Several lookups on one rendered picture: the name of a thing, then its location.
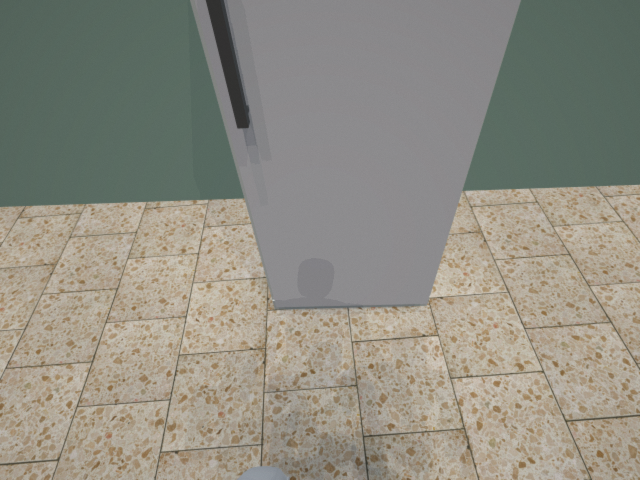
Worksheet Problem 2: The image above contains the handle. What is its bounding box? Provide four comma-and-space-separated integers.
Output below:
206, 0, 250, 129

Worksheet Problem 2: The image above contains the fridge door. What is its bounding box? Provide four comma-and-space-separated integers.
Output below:
195, 0, 520, 307

